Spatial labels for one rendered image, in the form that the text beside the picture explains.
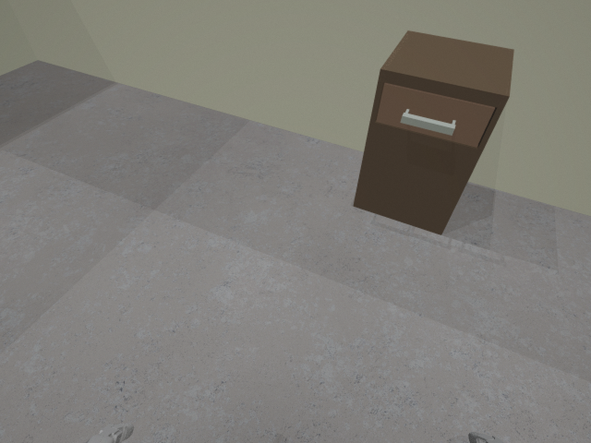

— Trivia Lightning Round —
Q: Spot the handle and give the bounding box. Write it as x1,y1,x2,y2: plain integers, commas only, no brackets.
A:
401,109,456,136

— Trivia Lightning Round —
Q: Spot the robot left hand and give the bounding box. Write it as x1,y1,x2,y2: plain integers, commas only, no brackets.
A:
86,423,134,443

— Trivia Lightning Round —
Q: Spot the cabinet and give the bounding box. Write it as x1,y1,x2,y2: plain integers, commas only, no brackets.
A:
353,30,514,235

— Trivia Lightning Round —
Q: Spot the drawer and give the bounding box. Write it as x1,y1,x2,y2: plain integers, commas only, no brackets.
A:
376,83,495,147

